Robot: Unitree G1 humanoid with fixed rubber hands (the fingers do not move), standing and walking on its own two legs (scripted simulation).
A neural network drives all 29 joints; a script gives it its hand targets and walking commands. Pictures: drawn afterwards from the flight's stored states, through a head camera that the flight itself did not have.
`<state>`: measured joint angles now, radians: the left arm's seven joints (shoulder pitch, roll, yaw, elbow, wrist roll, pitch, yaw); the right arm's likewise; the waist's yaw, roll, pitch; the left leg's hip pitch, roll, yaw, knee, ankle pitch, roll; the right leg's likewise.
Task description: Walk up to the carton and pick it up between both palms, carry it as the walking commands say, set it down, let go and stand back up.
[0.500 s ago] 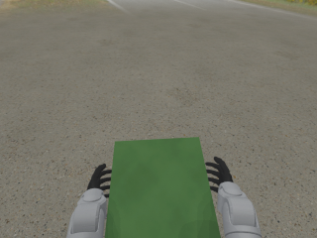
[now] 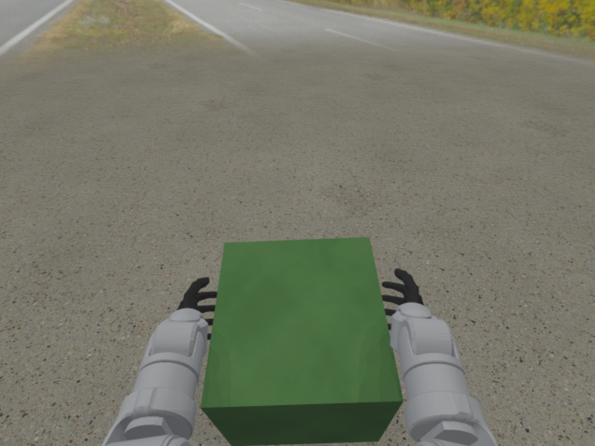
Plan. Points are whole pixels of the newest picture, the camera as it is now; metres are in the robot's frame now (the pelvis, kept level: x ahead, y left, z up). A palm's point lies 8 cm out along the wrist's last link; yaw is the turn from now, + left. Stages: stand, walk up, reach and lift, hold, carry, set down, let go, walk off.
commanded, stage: hold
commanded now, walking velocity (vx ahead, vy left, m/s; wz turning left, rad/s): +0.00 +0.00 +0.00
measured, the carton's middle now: (300, 341) +0.35 +0.02 -0.04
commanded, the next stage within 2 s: set down in 0.04 s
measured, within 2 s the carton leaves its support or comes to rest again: neither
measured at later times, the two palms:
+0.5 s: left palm (202, 332) +0.32 +0.17 +0.02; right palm (413, 329) +0.33 -0.15 +0.04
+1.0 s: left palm (214, 358) +0.34 +0.17 -0.08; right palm (405, 370) +0.33 -0.16 -0.07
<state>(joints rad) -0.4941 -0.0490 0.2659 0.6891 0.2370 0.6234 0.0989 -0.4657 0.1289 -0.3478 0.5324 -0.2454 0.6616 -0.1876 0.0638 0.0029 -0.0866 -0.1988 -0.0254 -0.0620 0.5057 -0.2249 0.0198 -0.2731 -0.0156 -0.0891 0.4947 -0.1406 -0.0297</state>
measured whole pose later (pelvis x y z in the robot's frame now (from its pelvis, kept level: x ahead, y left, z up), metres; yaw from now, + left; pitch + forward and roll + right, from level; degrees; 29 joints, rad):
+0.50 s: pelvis +0.02 +0.01 +0.00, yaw +0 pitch -4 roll +0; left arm -0.43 -0.08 0.31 0.71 0.35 0.54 0.07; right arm -0.46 0.12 -0.36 0.65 -0.29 0.54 -0.14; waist -0.01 0.01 -0.05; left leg -0.20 -0.02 -0.06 0.53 -0.26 -0.01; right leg -0.27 -0.01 -0.09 0.51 -0.16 -0.04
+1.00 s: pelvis +0.00 +0.02 -0.04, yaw +0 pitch +9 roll -1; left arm -0.50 -0.07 0.34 0.71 0.32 0.35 0.06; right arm -0.47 0.11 -0.40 0.65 -0.29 0.29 -0.09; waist -0.02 0.01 -0.01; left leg -0.69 -0.02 -0.06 0.89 -0.37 0.00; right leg -0.73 -0.01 -0.09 0.81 -0.24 -0.04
